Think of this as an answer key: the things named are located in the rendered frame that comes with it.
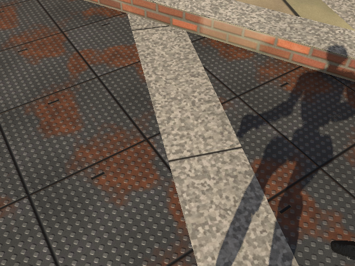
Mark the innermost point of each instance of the robot right hand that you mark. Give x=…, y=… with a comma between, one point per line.
x=345, y=248

